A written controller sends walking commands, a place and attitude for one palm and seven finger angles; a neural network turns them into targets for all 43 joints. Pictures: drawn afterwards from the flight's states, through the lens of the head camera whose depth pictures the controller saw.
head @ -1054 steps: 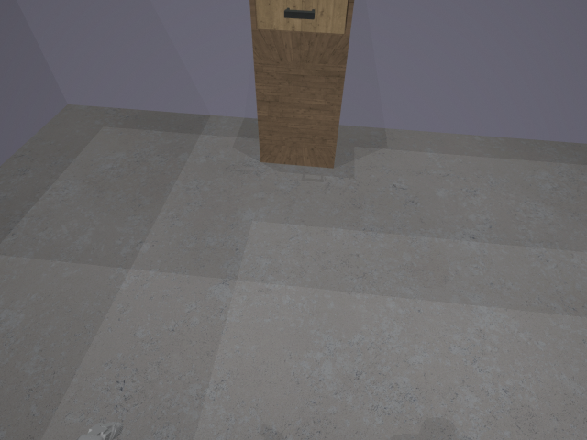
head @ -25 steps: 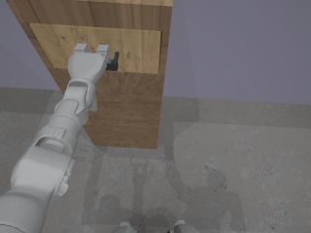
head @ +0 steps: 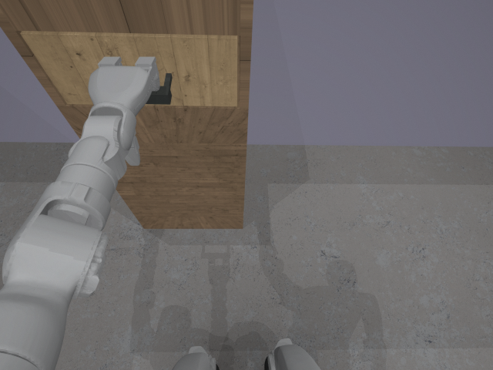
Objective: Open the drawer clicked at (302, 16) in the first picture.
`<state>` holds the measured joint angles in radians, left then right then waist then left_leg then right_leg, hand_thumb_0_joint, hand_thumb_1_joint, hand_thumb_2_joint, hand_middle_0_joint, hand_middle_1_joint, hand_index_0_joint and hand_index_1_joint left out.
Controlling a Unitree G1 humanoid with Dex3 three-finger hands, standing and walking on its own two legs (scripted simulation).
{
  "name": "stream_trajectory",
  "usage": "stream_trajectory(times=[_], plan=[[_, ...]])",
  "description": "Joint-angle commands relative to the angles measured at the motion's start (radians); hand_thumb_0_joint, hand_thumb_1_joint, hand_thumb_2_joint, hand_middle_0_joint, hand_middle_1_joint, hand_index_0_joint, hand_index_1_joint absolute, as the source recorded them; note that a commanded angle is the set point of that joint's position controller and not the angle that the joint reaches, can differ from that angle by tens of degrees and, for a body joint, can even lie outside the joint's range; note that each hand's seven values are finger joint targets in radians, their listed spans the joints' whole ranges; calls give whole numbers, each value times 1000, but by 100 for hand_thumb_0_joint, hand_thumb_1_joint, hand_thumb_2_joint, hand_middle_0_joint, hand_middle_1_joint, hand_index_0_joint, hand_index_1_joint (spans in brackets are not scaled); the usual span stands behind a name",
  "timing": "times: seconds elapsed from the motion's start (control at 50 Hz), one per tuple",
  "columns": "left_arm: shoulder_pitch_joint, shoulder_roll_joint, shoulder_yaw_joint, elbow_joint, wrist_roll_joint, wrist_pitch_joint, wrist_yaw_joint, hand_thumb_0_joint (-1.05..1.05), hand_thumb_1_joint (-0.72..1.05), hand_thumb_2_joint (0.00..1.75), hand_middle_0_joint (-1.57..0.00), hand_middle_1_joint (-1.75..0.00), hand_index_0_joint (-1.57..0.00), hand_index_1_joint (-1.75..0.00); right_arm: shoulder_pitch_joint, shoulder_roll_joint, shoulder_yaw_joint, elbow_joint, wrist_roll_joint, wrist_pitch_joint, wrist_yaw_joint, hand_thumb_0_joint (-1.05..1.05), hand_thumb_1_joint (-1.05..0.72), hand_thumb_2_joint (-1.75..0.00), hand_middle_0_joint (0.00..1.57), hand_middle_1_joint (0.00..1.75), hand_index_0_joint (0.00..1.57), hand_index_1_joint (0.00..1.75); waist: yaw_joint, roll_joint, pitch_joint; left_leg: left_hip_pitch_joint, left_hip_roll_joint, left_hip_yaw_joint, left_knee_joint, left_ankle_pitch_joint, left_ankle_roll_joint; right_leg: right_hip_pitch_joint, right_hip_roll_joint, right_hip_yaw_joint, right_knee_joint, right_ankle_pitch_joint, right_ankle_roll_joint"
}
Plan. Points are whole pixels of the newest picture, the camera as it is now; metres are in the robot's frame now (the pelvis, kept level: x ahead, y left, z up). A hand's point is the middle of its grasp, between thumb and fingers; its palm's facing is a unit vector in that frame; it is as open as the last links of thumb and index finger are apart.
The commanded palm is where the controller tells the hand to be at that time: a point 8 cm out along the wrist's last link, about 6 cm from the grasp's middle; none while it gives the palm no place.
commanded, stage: lift the fingers back up to retry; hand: left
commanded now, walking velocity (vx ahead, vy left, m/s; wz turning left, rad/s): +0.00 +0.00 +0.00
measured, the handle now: (139, 86) +0.61 +0.16 +0.06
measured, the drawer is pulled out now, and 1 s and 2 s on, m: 0.00 0.00 0.00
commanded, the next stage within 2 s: re-aim the fingers above the handle in 0.66 s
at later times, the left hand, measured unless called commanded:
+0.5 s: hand (131, 83) +0.55 +0.15 +0.12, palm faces +0.02 -0.03 -1.00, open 13.8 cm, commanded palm +0.51 +0.15 +0.18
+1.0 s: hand (99, 97) +0.52 +0.19 +0.12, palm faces +0.00 +0.03 -1.00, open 13.8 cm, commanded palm +0.50 +0.17 +0.18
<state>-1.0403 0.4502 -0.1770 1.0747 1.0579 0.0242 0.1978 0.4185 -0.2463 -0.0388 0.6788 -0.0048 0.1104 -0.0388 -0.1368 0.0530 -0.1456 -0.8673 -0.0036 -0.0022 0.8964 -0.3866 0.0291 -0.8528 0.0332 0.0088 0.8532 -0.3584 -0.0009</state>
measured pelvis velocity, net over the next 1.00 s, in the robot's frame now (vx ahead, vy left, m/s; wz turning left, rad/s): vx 0.05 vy -0.02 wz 0.03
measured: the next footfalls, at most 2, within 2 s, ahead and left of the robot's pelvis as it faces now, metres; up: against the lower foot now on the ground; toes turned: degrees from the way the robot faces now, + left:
none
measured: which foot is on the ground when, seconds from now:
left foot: down 0.00-1.00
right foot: down 0.00-1.00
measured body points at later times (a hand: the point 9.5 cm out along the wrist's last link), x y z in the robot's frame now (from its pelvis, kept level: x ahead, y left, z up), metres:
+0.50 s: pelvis +0.04 +0.00 +0.03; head +0.12 -0.02 +0.47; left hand +0.54 +0.15 +0.18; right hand +0.07 -0.27 -0.11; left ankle +0.01 +0.10 -0.69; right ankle +0.02 -0.12 -0.69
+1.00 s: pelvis +0.05 -0.02 +0.03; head +0.11 -0.04 +0.48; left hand +0.51 +0.19 +0.18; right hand +0.15 -0.28 -0.10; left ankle +0.02 +0.10 -0.69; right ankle +0.02 -0.12 -0.69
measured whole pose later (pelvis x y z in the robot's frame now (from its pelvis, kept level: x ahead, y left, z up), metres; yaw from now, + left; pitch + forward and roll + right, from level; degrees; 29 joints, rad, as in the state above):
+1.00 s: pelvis +0.05 -0.02 +0.03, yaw +2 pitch +14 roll +0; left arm -0.84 0.43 -0.15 0.90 1.04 0.08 0.19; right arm 0.23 -0.25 -0.05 0.66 0.01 0.15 -0.04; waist -0.04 0.06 -0.12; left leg -0.54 0.00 -0.02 0.64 -0.34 0.00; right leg -0.54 0.03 -0.01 0.64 -0.34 -0.03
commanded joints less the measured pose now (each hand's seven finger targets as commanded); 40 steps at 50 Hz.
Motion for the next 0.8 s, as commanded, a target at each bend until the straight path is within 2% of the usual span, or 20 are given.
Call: stream_trajectory(times=[0.0,0.04,0.08,0.1,0.14,0.2,0.26,0.3,0.32,0.36,0.46,0.48,0.5,0.52,0.54,0.6,0.62,0.7,0.76,0.78], plan=[[-409,45,-1,-168,-6,-32,17,0,-50,30,-30,-120,-30,-120,118,-150,-69,-56,2,-28,0,0,-90,-90,20,30,20,30,-52,11,-368,361,-1,-19,-130,200,19,125,33,-41,-146,112,-36],[-414,99,41,-169,-3,-23,34,0,-50,30,-30,-120,-30,-120,118,-156,-69,-47,6,-26,-2,0,-90,-90,20,30,20,30,-42,3,-374,377,-1,-25,-144,210,17,146,35,-42,-156,119,-36],[-434,83,28,-202,-5,-17,45,0,-50,30,-30,-120,-30,-120,109,-150,-70,-48,6,-28,-1,0,-90,-90,20,30,20,30,-39,23,-391,414,-1,-24,-155,244,16,171,35,-41,-169,142,-37],[-472,53,-1,-228,-11,-19,47,0,-50,30,-30,-120,-30,-120,104,-149,-70,-44,3,-30,0,0,-90,-90,20,30,20,30,-51,39,-393,438,-2,-25,-160,264,14,172,35,-43,-178,155,-37],[-457,125,59,-225,-9,-18,55,0,-50,30,-30,-120,-30,-120,102,-154,-69,-39,5,-31,-3,0,-90,-90,20,30,20,30,-31,34,-392,448,-2,-28,-172,277,13,199,36,-43,-185,165,-38],[-511,105,38,-272,-16,-25,59,0,-50,30,-30,-120,-30,-120,89,-148,-66,-44,5,-33,-8,0,-90,-90,20,30,20,30,-38,29,-395,474,-6,-23,-188,323,15,242,35,-40,-203,207,-37],[-465,201,124,-294,-7,-34,72,0,-50,30,-30,-120,-30,-120,76,-150,-63,-53,2,-31,-13,0,-90,-90,20,30,20,30,-6,30,-438,497,-10,-13,-194,399,14,313,33,-36,-201,283,-37],[-430,196,131,-296,-13,-28,76,0,-50,30,-30,-120,-30,-120,64,-144,-60,-63,1,-27,-9,0,-90,-90,20,30,20,30,14,22,-455,499,-14,-4,-201,453,12,368,33,-36,-205,338,-37],[-417,190,126,-285,-9,-19,79,0,-50,30,-30,-120,-30,-120,60,-140,-58,-60,4,-25,-7,0,-90,-90,20,30,20,30,13,13,-437,492,-12,-2,-206,469,12,375,33,-37,-205,359,-36],[-355,214,154,-260,-2,10,82,0,-50,30,-30,-120,-30,-120,46,-143,-56,-64,4,-18,-2,0,-90,-90,20,30,20,30,38,-3,-424,478,-13,10,-218,510,11,420,31,-37,-210,406,-36],[-308,176,113,-311,-14,67,27,0,-50,30,-30,-120,-30,-120,11,-150,-59,-86,14,4,4,0,-90,-90,20,30,20,30,45,-63,-443,511,-10,34,-242,590,18,527,21,-28,-237,529,-24],[-269,130,80,-307,-22,74,4,0,-50,30,-30,-120,-30,-120,4,-147,-63,-92,14,8,5,0,-90,-90,20,30,20,30,41,-75,-426,521,-13,37,-245,601,21,534,20,-27,-248,547,-22],[-243,118,70,-329,-33,71,-19,0,-50,30,-30,-120,-30,-120,1,-151,-64,-94,17,13,7,0,-90,-90,20,30,20,30,42,-76,-436,540,-11,36,-246,635,21,547,17,-23,-254,569,-22],[-202,84,41,-340,-43,69,-43,0,-50,30,-30,-120,-30,-120,-9,-149,-65,-100,19,18,8,0,-90,-90,20,30,20,30,38,-82,-397,547,-12,38,-249,635,24,538,18,-22,-262,579,-18],[-167,91,51,-352,-51,63,-65,0,-50,30,-30,-120,-30,-120,-15,-155,-64,-101,20,24,7,0,-90,-90,20,30,20,30,44,-106,-373,546,-12,36,-255,638,25,545,18,-25,-267,589,-17],[-200,61,8,-450,-70,13,-111,0,-50,30,-30,-120,-30,-120,-43,-150,-64,-112,21,32,3,0,-90,-90,20,30,20,30,32,-91,-336,573,-19,31,-262,630,27,538,14,-16,-282,588,-17],[-207,98,41,-495,-75,-12,-112,0,-50,30,-30,-120,-30,-120,-46,-147,-67,-111,19,33,1,0,-90,-90,20,30,20,30,42,-69,-352,589,-20,28,-263,641,28,546,14,-12,-279,592,-18],[-229,149,89,-627,-71,-97,-72,0,-50,30,-30,-120,-30,-120,-68,-127,-68,-118,11,31,-2,0,-90,-90,20,30,20,30,68,0,-402,631,-28,18,-244,703,21,552,15,-8,-258,596,-26],[-252,180,135,-580,-55,-105,1,0,-50,30,-30,-120,-30,-120,-74,-121,-64,-93,7,22,-1,0,-90,-90,20,30,20,30,72,-9,-388,590,-31,17,-243,647,11,532,14,-16,-242,563,-30],[-212,230,191,-545,-42,-94,28,0,-50,30,-30,-120,-30,-120,-79,-120,-65,-89,7,20,-1,0,-90,-90,20,30,20,30,93,-5,-389,577,-31,20,-244,642,8,539,15,-18,-237,553,-36]])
